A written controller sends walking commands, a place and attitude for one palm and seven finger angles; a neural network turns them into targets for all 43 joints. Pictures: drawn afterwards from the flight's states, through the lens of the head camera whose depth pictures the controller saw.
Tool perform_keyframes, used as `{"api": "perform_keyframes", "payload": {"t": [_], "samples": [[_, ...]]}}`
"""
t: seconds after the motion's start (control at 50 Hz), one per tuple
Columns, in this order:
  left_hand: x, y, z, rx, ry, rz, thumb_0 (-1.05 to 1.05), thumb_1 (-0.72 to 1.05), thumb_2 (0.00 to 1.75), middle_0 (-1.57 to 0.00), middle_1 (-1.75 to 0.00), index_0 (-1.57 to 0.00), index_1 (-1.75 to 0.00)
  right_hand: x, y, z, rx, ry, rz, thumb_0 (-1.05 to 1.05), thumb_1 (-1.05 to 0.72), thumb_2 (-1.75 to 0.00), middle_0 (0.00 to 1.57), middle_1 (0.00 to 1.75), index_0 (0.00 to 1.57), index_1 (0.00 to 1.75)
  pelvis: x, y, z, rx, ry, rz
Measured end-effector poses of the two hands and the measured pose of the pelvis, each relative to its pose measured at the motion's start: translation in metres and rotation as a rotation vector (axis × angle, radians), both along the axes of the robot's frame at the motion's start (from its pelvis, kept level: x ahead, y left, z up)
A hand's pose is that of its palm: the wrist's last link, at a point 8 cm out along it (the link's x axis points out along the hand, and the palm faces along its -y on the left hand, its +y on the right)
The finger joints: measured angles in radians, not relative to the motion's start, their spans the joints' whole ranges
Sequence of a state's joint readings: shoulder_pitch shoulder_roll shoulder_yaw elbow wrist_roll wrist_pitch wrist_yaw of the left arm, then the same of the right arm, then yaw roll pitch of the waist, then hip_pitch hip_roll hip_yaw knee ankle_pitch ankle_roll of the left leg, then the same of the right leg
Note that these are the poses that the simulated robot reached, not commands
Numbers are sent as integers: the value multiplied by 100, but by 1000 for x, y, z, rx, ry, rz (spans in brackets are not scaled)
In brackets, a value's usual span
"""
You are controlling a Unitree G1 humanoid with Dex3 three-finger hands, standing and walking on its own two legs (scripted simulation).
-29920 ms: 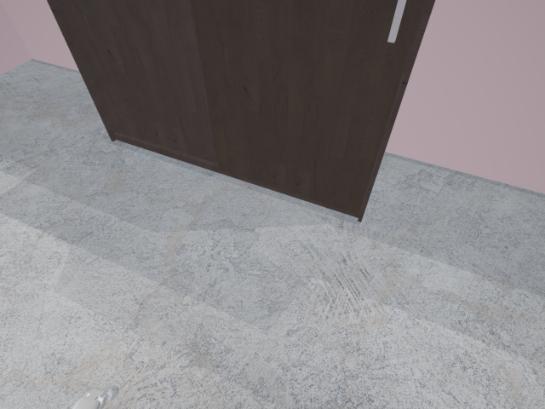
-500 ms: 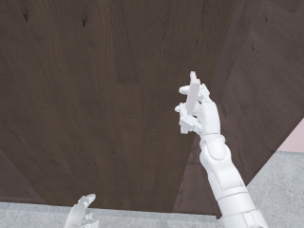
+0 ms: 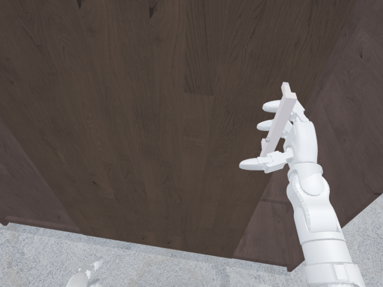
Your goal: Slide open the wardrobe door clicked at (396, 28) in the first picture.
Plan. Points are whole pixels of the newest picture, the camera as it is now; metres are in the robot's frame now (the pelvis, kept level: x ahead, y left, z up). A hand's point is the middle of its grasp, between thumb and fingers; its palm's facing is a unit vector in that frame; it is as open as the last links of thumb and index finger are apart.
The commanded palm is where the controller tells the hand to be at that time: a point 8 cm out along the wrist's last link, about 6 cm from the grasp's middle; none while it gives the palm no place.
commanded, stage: loosen the grip on the handle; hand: right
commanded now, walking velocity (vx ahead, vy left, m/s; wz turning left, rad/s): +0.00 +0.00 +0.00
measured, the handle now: (274, 124) +0.41 -0.13 +0.17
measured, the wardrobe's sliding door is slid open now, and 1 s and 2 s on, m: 0.28 0.28 0.28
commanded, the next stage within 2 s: slip the hand off the handle in 0.16 s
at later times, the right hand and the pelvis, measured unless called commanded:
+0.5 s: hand (270, 141) +0.36 -0.11 +0.17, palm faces -0.05 +0.99 -0.09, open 14.7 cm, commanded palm +0.34 -0.19 +0.16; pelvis +0.01 +0.00 +0.00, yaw -1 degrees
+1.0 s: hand (298, 148) +0.35 -0.16 +0.16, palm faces +0.01 +1.00 -0.08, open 14.7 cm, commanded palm +0.31 -0.22 +0.16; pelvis +0.01 -0.02 +0.00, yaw +1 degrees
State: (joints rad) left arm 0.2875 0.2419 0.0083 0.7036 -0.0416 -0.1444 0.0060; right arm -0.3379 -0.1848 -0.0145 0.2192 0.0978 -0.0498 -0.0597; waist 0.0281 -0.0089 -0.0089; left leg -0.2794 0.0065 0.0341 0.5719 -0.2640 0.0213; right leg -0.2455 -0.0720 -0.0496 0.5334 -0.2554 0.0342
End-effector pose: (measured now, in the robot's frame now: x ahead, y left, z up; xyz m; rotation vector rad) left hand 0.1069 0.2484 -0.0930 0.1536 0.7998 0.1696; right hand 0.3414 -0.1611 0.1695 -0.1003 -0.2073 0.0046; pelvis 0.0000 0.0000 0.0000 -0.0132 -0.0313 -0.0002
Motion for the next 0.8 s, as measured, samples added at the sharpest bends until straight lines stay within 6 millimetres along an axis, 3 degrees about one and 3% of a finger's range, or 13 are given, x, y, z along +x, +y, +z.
{"api": "perform_keyframes", "payload": {"t": [0.1, 0.2, 0.5, 0.68, 0.8], "samples": [[-3, 16, -2, 14, 23, 18, 1, 91, 90, -20, -30, -20, -30, -1, 1, 0, -1, 1, 10, 0, 48, -23, 38, 128, 31, 126, 2, 6, 1, 0, 7, -4], [9, 18, -2, 11, 17, 13, 1, 91, 90, -20, -30, -20, -30, -1, 2, -1, 5, -1, 22, -1, 53, -21, 36, 122, 27, 120, 5, 9, 1, -1, 14, -7], [53, -13, 5, -19, -50, -40, 1, 91, 90, -20, -30, -20, -30, -1, -5, -1, 11, 5, 56, -1, 55, -20, 38, 118, 25, 115, 12, 0, 0, -1, 20, -10], [45, -23, 6, -5, -34, -25, 1, 91, 90, -20, -30, -20, -30, -3, -34, -5, 10, 18, 14, -1, 55, -20, 39, 118, 25, 115, 11, -10, -1, 4, 11, -5], [32, -23, 1, 18, 3, -7, 1, 91, 90, -20, -30, -21, -30, -2, -42, -6, 4, 12, 46, -1, 56, -20, 42, 119, 25, 115, 8, -17, -1, 8, 13, -6]]}}
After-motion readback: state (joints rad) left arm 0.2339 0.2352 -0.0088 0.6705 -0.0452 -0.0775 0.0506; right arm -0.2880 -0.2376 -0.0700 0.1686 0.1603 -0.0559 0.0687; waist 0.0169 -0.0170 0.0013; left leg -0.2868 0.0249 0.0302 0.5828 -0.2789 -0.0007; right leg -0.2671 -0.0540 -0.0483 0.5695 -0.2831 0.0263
